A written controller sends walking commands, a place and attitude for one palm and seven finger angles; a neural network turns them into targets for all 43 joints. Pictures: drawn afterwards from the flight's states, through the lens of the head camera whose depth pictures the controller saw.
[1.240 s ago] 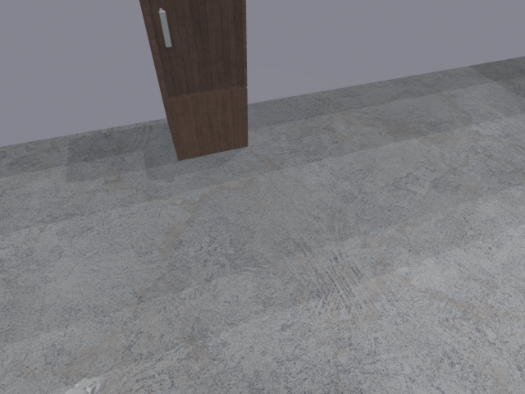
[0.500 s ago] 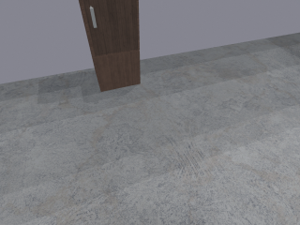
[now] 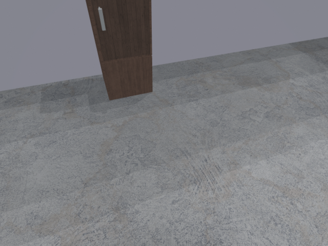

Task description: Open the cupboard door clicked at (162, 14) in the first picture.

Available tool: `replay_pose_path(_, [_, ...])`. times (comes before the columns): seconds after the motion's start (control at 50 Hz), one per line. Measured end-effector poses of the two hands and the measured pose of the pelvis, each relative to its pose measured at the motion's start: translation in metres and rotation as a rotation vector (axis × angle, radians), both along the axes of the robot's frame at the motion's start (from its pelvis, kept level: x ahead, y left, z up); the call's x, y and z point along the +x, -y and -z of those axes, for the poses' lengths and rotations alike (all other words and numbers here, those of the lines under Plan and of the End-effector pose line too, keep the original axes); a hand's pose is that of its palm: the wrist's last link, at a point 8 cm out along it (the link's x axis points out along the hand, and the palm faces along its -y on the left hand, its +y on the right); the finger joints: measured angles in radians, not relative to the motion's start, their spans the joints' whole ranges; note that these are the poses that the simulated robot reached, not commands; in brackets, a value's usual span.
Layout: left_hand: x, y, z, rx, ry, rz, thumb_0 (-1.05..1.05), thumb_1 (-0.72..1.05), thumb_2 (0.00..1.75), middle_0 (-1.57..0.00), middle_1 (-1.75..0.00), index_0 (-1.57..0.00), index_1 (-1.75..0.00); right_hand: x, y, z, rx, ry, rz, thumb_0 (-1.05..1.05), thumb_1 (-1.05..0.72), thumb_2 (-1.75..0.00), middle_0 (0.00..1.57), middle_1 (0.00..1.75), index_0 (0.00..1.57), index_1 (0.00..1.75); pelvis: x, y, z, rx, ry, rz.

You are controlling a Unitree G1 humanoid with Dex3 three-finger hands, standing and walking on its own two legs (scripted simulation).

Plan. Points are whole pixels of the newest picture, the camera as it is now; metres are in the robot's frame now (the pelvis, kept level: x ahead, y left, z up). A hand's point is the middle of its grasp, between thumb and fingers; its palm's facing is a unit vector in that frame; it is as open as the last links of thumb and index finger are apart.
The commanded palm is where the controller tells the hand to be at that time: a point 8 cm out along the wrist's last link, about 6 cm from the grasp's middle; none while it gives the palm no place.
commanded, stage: look at it before walking up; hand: left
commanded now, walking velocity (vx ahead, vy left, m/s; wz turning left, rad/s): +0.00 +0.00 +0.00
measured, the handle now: (101, 18) +1.44 +0.50 -0.04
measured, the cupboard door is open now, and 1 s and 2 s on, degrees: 0 0 0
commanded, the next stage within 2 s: walk to a spot facing it in 0.30 s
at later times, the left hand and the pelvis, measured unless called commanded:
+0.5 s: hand out of the picture +0.06 +0.25 -0.16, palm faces -0.01 -0.95 -0.32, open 7.4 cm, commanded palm none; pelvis +0.01 +0.00 +0.00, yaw +0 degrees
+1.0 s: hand (97, 237) +0.19 +0.21 -0.19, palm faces -0.05 -0.99 -0.12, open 7.4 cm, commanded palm none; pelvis +0.15 +0.03 -0.01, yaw -3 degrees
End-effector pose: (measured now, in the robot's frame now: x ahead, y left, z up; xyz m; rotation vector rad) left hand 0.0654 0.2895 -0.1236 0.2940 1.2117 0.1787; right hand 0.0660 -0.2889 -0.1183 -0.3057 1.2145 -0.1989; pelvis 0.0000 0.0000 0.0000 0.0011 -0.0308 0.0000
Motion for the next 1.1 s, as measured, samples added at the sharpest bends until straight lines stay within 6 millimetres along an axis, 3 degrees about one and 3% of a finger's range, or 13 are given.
replay_pose_path(0.5, [-0.008,-0.001,0.003,0.000,-0.028,-0.017,0.00,0.90,0.90,-0.20,-0.30,-0.20,-0.29,0.004,-0.010,0.004,0.014,-0.007,-0.005,0.00,-0.90,-0.90,0.20,0.30,0.20,0.30,0.005,-0.004,0.001,-0.001,-0.004,0.002])
replay_pose_path(0.68, [-0.037,0.028,0.034,-0.125,-0.139,-0.087,0.00,0.90,0.90,-0.20,-0.30,-0.20,-0.29,-0.018,-0.049,0.026,0.081,-0.122,0.041,0.00,-0.90,-0.90,0.20,0.30,0.20,0.30,0.043,-0.013,0.012,-0.031,-0.022,-0.004])
replay_pose_path(0.76, [-0.050,0.031,0.049,-0.179,-0.230,-0.127,0.00,0.90,0.90,-0.20,-0.30,-0.20,-0.29,-0.015,-0.073,0.028,0.086,-0.157,0.076,0.00,-0.90,-0.90,0.20,0.30,0.20,0.30,0.068,-0.028,0.018,-0.023,-0.026,0.007])
replay_pose_path(0.8, [-0.046,0.032,0.050,-0.193,-0.295,-0.111,0.00,0.90,0.90,-0.20,-0.30,-0.20,-0.29,-0.016,-0.085,0.026,0.090,-0.143,0.116,0.00,-0.90,-0.90,0.20,0.30,0.20,0.30,0.082,-0.034,0.017,-0.021,-0.032,0.029])
replay_pose_path(0.86, [-0.017,0.030,0.045,-0.197,-0.317,-0.080,0.01,0.90,0.90,-0.20,-0.30,-0.20,-0.29,-0.028,-0.103,0.021,0.101,-0.182,0.175,0.00,-0.90,-0.90,0.20,0.30,0.20,0.30,0.102,-0.037,0.012,-0.029,-0.034,0.034])
replay_pose_path(0.92, [0.033,0.027,0.042,-0.199,-0.260,-0.055,0.01,0.90,0.90,-0.20,-0.30,-0.20,-0.29,-0.046,-0.122,0.014,0.128,-0.283,0.223,0.00,-0.90,-0.90,0.20,0.30,0.20,0.30,0.122,-0.037,0.008,-0.031,-0.039,0.035])
replay_pose_path(1.02, [0.142,0.034,0.041,-0.191,-0.126,0.010,0.01,0.91,0.90,-0.19,-0.30,-0.20,-0.29,-0.062,-0.145,0.006,0.175,-0.449,0.301,0.00,-0.90,-0.90,0.20,0.30,0.20,0.30,0.162,-0.030,0.010,-0.025,-0.047,0.053])
replay_pose_path(1.1, [0.238,0.052,0.043,-0.179,-0.016,0.083,0.01,0.91,0.90,-0.19,-0.30,-0.20,-0.29,-0.051,-0.150,0.009,0.214,-0.541,0.357,0.00,-0.90,-0.90,0.20,0.30,0.20,0.30,0.202,-0.019,0.021,-0.024,-0.047,0.068])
